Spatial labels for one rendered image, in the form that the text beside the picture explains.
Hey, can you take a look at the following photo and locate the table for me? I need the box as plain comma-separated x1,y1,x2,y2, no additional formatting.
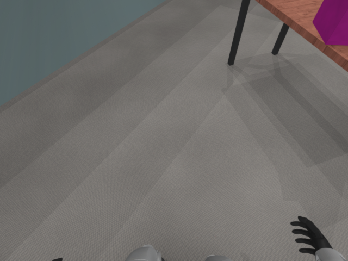
228,0,348,72

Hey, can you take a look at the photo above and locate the right robot hand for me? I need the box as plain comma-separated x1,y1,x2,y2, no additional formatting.
290,216,333,255

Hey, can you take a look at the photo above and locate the right robot forearm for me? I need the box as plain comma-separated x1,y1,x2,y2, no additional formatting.
315,248,346,261

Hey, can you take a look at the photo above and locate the carton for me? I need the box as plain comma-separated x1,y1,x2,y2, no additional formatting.
313,0,348,46

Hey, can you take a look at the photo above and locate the left robot thigh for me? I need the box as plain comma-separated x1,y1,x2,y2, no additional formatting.
125,247,161,261

